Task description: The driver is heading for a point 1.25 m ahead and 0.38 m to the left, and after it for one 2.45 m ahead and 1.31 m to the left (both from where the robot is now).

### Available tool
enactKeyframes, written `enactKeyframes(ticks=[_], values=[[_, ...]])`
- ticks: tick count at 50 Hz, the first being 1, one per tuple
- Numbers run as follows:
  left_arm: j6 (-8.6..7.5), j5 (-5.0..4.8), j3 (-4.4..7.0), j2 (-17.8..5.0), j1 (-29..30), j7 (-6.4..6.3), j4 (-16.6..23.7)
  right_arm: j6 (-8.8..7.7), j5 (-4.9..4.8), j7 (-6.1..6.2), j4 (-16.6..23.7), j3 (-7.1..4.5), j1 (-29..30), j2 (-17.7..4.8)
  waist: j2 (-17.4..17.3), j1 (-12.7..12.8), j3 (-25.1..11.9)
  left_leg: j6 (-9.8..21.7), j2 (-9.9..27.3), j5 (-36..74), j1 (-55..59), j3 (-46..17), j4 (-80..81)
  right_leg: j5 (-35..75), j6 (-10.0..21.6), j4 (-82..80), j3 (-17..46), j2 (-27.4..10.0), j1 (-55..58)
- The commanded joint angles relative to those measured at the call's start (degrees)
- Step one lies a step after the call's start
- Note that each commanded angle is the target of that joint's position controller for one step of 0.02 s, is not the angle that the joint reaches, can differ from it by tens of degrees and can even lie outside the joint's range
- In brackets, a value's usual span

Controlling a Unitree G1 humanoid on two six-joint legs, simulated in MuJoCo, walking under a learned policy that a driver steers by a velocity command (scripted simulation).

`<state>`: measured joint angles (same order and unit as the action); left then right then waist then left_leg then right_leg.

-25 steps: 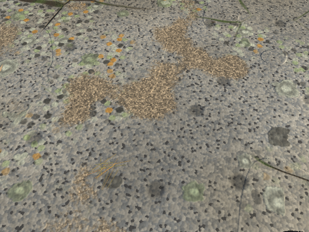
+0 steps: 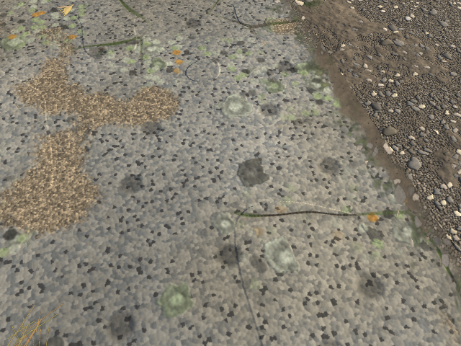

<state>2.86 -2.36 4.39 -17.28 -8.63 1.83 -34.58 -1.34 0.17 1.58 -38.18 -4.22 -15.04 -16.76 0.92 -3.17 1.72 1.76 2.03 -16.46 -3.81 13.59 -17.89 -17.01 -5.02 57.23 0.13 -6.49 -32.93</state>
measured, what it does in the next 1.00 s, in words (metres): walks ahead, turning left: right foot, then left foot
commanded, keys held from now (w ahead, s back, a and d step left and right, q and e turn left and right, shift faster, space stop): w+q+shift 1.00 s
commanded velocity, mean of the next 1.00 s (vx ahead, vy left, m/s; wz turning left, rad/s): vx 0.88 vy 0.00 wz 0.58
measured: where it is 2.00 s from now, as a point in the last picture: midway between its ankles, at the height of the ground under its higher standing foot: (75, 145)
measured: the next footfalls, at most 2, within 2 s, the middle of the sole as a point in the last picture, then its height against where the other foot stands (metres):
right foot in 0.18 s outside the picture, level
left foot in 0.66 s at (225, 312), level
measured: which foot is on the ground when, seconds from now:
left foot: down 0.00-0.18, up 0.20-0.64, down 0.66-1.00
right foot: up 0.00-0.16, down 0.18-0.66, up 0.68-1.00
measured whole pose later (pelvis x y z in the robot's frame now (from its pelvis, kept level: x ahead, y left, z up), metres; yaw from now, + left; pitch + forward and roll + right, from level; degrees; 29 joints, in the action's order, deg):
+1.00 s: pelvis +0.69 +0.04 -0.02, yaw +37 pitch +2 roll +0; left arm -3.1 2.2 -1.9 -15.2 2.1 1.3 -32.3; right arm -4.0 -0.2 -0.9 -48.5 -4.2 -26.0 -18.4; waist -0.2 -7.2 2.4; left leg 9.7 -9.9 -21.6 4.7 -13.4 -17.0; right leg 1.4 -2.6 36.6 4.5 -5.9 -40.9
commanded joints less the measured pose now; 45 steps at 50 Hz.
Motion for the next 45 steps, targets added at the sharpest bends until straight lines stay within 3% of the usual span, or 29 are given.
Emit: enactKeyframes(ticks=[1,3,4,5,6,7,8,9,10,11,12,13,15,19,22,25,27,29,31,32,33,34,35,36,37,38,40,42,45], values=[[-2.73,0.06,-0.03,-2.49,10.44,0.35,7.33,-2.07,-0.38,-0.6,0.66,-3.26,-5.17,-10.02,-3.93,-3.72,2.41,9.89,18.94,-8.83,12.93,-17.08,12.48,-0.27,2.92,-5.2,1.64,-0.85,-15.5],[-4.03,-0.13,-0.89,-0.91,10.64,0.63,6.84,-2.73,-0.57,-1.39,-1.18,-2.81,-6.24,-9.44,-3.95,-2.91,4.18,10.47,17.98,-5.75,10.35,-14.65,13.67,-1.76,4.71,-10.81,1.04,0.67,-10.72],[-1.97,7.31,-0.73,-2.34,12.28,2.41,6.39,-2.7,3.04,-2.27,-3.29,-1.45,-7.79,-6.54,-5.57,-3.51,3.46,7.45,15.48,-4.5,7.92,-8.8,12.4,-1.79,6.02,-16.03,-2.88,3.7,-5.42],[-1.77,7.47,-0.79,-1.87,13.51,3.24,6.73,-2.46,2.74,-2.44,-4.54,-1.2,-8.55,-6.48,-8.6,-3.93,3.74,6.77,13.89,0.08,3.78,-7.75,11.61,-2.96,6.98,-19.64,-5.51,5.02,1.14],[-2.06,6.92,-0.82,-1.85,12.2,3.46,6.41,-2.11,1.99,-2.42,-6.09,-1.24,-9.04,-7.99,-10.68,-2.5,3.43,7.05,13.99,8.33,1.41,-8.64,10.4,-3.39,8.14,-21.69,-7.37,6.22,6.83],[-2.6,6.42,-0.52,-2.37,7.6,3.13,4.97,-1.88,1.28,-2.45,-6.85,-1.43,-7.78,-9.78,-10.76,0.92,2.21,7.25,14.02,20.35,-1.17,-8.29,6.11,-2.41,9.24,-23.76,-8.14,7.69,14.12],[-3.41,6.18,0.19,-3.2,-2.48,2.37,1.42,-1.89,0.26,-2.42,-6.99,-1.46,-5.05,-10.77,-7.44,7.53,-1.45,6.81,11.98,33.33,-6.47,-5.13,-4.56,2.28,10.36,-28.55,-8.22,9.33,27.65],[-4.03,6.81,1.74,-6.63,-15.97,1.07,-3.23,-2.27,-0.05,-2.84,-6.0,-0.81,-3.08,-9.64,-1.98,14.44,-9.68,5.76,8.04,29.49,-17.57,-3.78,-20.26,0.29,10.93,-28.68,-4.39,7.19,47.27],[-4.78,7.5,2.94,-14.32,-25.38,-0.49,-4.26,-2.56,0.52,-3.7,-1.79,1.53,0.46,-1.34,14.87,17.64,-16.38,4.01,0.62,-15.63,-35.62,-6.89,-42.64,-21.72,11.91,-36.67,20.12,-13.51,61.05],[-4.98,7.11,3.38,-17.83,-21.86,-1.81,-2.3,-2.45,-0.08,-3.02,-0.08,0.58,2.8,-3.8,10.87,17.6,-14.64,4.31,-4.48,-12.81,-44.32,-19.19,-53.32,-27.96,11.93,-44.95,34.78,-19.74,52.62],[-4.73,6.52,2.19,-13.63,-16.47,-2.32,-2.92,-2.19,-0.33,-2.89,-0.4,-0.13,2.32,-5.84,6.13,13.2,-7.05,4.8,-0.74,-6.33,-45.59,-21.89,-55.75,-24.8,11.01,-43.61,27.0,-18.31,45.56],[-4.99,5.62,0.54,-8.65,-11.9,-1.97,-3.32,-2.16,-0.46,-3.34,-1.93,-0.2,-0.18,-5.9,5.73,9.03,-2.26,4.22,1.72,-1.45,-43.15,-19.64,-53.45,-17.78,9.79,-44.51,19.49,-14.73,38.8],[-6.07,4.55,-0.92,-3.97,-7.08,-1.81,-3.41,-0.49,0.79,-4.25,-6.1,-0.24,-5.82,-4.71,8.11,4.06,-0.19,1.93,4.34,2.73,-37.98,-16.92,-51.94,-8.52,7.9,-47.1,8.89,-9.64,32.5],[-8.51,3.92,-0.98,-2.42,-10.96,-1.42,-7.38,1.24,0.61,-6.04,-5.41,0.32,-0.38,-1.69,4.81,3.09,5.9,1.48,5.22,10.89,-43.44,-16.06,-55.07,2.99,6.63,-51.51,-1.65,-8.11,29.15],[-9.32,4.14,-1.38,-0.81,-13.11,-1.5,-9.76,1.23,0.35,-6.45,-3.54,0.92,5.45,-0.88,4.24,2.73,8.52,2.52,4.02,16.31,-45.78,-13.35,-50.14,13.85,6.27,-52.77,-9.24,-6.27,29.2],[-9.34,4.32,-1.44,-1.65,-15.49,-2.43,-12.33,1.09,0.77,-7.12,-0.68,1.84,11.79,-0.73,2.28,2.63,10.06,4.73,3.13,16.89,-45.26,-7.89,-40.43,29.87,5.49,-52.91,-15.03,-5.48,32.99],[-9.02,4.38,-1.44,-3.65,-14.73,-3.1,-12.94,1.09,0.53,-7.3,0.66,2.61,13.6,-0.22,1.78,1.44,9.06,7.06,0.16,16.55,-37.04,-3.0,-31.57,50.11,4.22,-50.59,-18.68,-4.89,33.8],[-8.33,4.35,-0.77,-7.57,-15.82,-4.28,-13.27,1.47,0.12,-6.78,0.48,2.48,11.49,-1.8,4.37,-0.59,4.01,9.13,-4.38,14.06,-28.49,0.52,-28.54,78.6,3.87,-42.42,-19.05,-6.5,39.23],[-6.54,5.17,0.44,-11.49,-11.73,-5.12,-11.98,1.9,-0.03,-5.74,-3.27,0.85,-3.67,-6.03,7.39,-9.01,-4.48,11.66,-7.29,6.17,-13.16,-1.05,-28.91,90.9,4.77,-23.06,-17.34,-9.21,39.51],[-5.77,5.42,0.83,-12.42,-8.89,-4.74,-10.6,1.73,0.19,-4.87,-6.72,-0.92,-14.87,-9.55,6.01,-13.7,-9.02,13.69,-8.08,1.19,-0.44,-4.68,-25.73,84.53,6.31,-7.27,-15.22,-9.34,33.56],[-5.57,4.94,0.68,-10.63,-7.51,-3.42,-10.47,1.26,0.11,-3.49,-9.0,-2.57,-19.43,-11.56,-0.66,-14.32,-9.19,15.78,-6.91,1.03,10.61,-10.71,-17.85,47.74,7.0,14.51,-14.88,-2.87,22.62],[-6.68,5.63,-2.1,-0.51,-4.91,-2.18,-7.78,1.6,-0.64,-2.66,-8.86,-3.32,-13.11,-14.57,-14.06,-7.38,-2.08,17.43,0.73,4.8,11.81,-26.3,-18.26,-7.95,6.25,34.85,-11.44,7.89,1.63],[-8.31,4.2,-2.41,-1.43,-6.57,-1.9,-0.59,1.86,0.7,-2.9,-6.52,-3.86,-9.8,-18.4,-15.25,-2.31,-10.58,27.84,8.59,-2.77,22.03,-53.94,-6.03,-9.62,4.71,41.8,1.45,10.56,-14.43],[-9.9,4.95,-2.51,-4.45,-4.23,-1.94,-0.43,1.53,0.79,-2.67,-5.86,-3.84,-10.32,-15.85,-4.59,-3.06,-8.47,25.92,11.86,-11.6,19.62,-59.87,2.91,-6.25,5.4,37.17,6.0,6.65,-17.45],[-10.53,4.67,-2.49,-5.63,-3.79,-1.86,-0.86,1.06,0.92,-2.26,-6.68,-3.08,-9.47,-12.43,1.42,-0.31,-1.49,23.44,10.95,-11.19,10.93,-57.13,5.89,-3.21,5.26,31.07,5.8,4.46,-16.14],[-10.13,5.5,-2.7,-5.34,-2.76,-2.04,-1.23,0.28,1.08,-1.94,-6.85,-2.53,-7.1,-10.87,5.21,2.51,1.84,21.41,8.48,-6.7,3.45,-52.17,6.14,-2.91,4.46,26.18,5.6,2.44,-12.97],[-7.56,7.19,-3.29,-4.38,-4.43,-1.76,-1.96,-1.64,0.57,-1.23,-6.08,-1.46,-4.24,-9.34,5.67,6.07,3.82,19.69,3.61,-0.59,-7.57,-43.48,6.7,-3.08,2.13,19.04,5.33,-0.19,-7.01],[-6.04,7.13,-3.87,-3.51,0.24,-1.23,0.23,-3.12,0.05,-1.6,-5.81,-1.27,-4.3,-9.62,4.55,5.74,5.6,18.88,-0.22,3.3,-16.22,-38.07,9.02,-0.86,0.42,8.82,2.42,-1.23,-3.19],[-6.03,5.41,-5.06,-1.47,10.59,-0.37,4.38,-3.64,-0.13,-1.97,-6.2,-1.75,-6.58,-10.09,1.13,1.58,6.58,15.7,-4.03,14.79,-18.33,-33.83,8.9,13.94,0.34,-9.33,-0.25,0.46,1.25]])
